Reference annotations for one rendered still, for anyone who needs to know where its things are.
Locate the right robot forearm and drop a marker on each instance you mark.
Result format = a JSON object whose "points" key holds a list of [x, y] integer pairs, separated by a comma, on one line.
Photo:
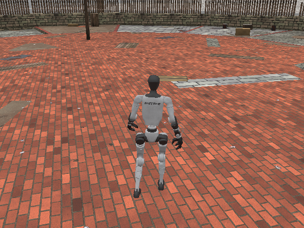
{"points": [[176, 128]]}

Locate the left robot hand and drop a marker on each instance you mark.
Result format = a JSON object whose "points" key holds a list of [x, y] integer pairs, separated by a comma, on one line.
{"points": [[130, 128]]}

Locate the robot right upper arm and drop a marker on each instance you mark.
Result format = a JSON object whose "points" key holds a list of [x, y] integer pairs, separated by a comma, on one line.
{"points": [[170, 109]]}

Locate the right robot hand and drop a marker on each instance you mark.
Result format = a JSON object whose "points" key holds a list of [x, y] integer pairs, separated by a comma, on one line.
{"points": [[180, 142]]}

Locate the robot left upper arm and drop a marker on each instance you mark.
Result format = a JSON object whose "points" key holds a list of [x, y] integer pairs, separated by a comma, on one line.
{"points": [[135, 106]]}

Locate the robot left foot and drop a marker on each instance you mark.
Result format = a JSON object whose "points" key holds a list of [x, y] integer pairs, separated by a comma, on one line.
{"points": [[136, 193]]}

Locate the robot right shin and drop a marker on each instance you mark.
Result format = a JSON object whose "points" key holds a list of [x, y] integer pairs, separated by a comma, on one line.
{"points": [[161, 169]]}

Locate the left robot forearm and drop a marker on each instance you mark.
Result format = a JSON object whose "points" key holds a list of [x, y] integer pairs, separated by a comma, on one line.
{"points": [[130, 121]]}

